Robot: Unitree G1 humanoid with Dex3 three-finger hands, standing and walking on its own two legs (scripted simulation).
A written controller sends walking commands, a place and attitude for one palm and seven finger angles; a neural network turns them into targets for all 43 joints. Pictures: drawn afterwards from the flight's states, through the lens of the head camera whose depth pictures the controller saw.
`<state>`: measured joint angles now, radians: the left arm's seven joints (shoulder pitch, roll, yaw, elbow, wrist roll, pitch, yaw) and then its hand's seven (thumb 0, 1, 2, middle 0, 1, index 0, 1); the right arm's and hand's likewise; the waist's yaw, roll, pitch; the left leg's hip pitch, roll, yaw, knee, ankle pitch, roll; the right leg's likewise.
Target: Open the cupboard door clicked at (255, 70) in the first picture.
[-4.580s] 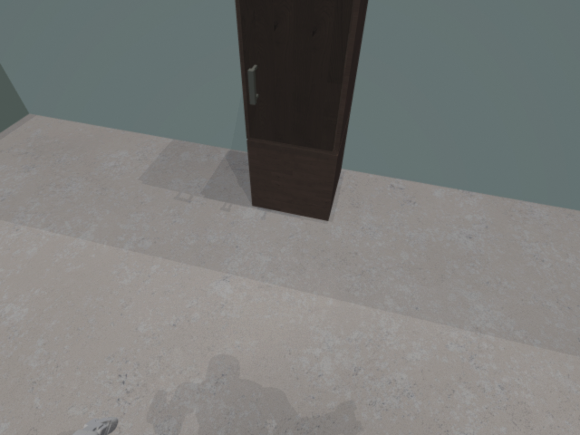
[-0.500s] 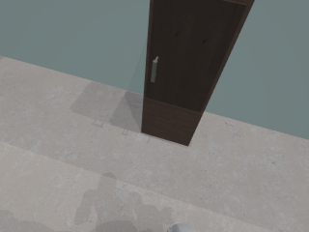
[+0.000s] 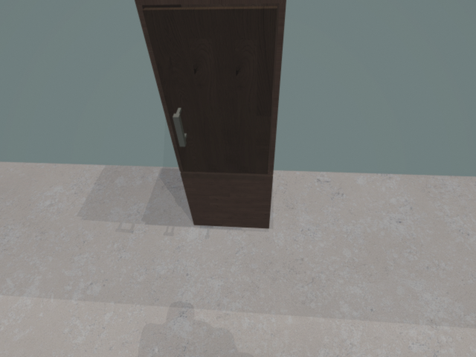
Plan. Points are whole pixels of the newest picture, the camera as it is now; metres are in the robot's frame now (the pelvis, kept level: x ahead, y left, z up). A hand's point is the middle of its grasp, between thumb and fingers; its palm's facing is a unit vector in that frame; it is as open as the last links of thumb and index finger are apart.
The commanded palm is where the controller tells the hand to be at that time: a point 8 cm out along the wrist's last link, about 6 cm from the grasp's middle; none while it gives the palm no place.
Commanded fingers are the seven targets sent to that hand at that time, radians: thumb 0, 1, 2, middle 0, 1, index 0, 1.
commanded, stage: take the last steps up to it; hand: left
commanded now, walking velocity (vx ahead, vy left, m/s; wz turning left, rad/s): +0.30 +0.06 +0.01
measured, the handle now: (181, 127) +0.83 +0.23 -0.11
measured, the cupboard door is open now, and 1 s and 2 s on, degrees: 0 0 0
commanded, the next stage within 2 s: come to a stop and stand still in 0.72 s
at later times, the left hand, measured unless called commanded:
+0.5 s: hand out of the picture +0.10 +0.25 -0.18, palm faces +0.05 -0.99 -0.16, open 7.4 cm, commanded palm none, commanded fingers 0.00 0.90 0.90 -0.20 -0.30 -0.20 -0.30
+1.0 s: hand (159, 260) +0.37 +0.21 -0.16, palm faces +0.01 -0.97 -0.24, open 7.2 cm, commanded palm none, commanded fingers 0.00 0.90 0.90 -0.20 -0.30 -0.20 -0.30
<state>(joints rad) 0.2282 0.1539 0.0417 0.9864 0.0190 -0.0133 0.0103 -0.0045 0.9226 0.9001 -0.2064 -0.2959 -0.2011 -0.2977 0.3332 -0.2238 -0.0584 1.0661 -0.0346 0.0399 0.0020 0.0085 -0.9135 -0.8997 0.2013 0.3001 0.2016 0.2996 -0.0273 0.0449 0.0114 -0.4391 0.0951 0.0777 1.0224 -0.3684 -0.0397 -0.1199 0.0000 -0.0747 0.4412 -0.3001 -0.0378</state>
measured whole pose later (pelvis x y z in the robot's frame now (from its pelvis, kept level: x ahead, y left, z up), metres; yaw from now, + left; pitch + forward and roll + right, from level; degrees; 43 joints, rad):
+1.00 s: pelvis +0.28 +0.04 +0.00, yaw -1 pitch -1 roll +1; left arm 0.16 0.14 0.04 1.02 0.02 -0.02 0.04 -0.02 0.94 0.90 -0.21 -0.30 -0.20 -0.30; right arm 0.30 -0.15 -0.04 1.11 0.00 0.02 -0.03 0.01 -0.91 -0.90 0.20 0.30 0.20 0.30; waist -0.02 0.04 0.07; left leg -0.37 0.06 0.05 0.92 -0.45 -0.03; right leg -0.28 -0.04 -0.16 0.51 -0.21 -0.06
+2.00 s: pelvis +0.24 +0.04 +0.01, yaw -2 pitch +0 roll +2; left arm 0.35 0.08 0.02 1.09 0.02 -0.02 0.02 0.00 0.90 0.90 -0.21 -0.30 -0.20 -0.30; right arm 0.35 -0.19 -0.06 1.12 -0.03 0.04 0.00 0.01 -0.91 -0.90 0.20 0.30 0.20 0.30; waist 0.01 0.05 0.02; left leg -0.42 0.05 0.03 0.85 -0.27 -0.04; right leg -0.07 -0.03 -0.07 0.34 -0.26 -0.03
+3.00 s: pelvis +0.22 +0.06 -0.01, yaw -3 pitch -4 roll +0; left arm 0.27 0.23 0.01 0.98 0.02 0.01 0.02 0.00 0.90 0.90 -0.20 -0.30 -0.20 -0.30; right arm 0.26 -0.23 -0.03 1.01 -0.03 0.01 -0.02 0.01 -0.91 -0.90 0.20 0.30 0.20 0.30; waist -0.01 0.01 0.02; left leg -0.25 0.05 0.08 0.55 -0.22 0.00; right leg -0.14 -0.04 -0.09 0.55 -0.34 0.00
